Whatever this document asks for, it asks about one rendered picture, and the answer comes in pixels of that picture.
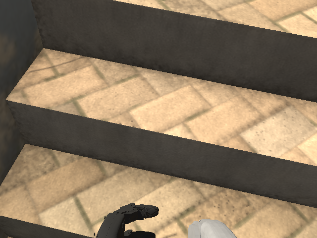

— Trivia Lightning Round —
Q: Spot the left robot hand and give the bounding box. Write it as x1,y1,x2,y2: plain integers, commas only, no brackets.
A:
94,202,159,238

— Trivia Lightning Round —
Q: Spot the robot right thigh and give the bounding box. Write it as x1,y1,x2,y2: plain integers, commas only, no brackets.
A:
188,219,237,238

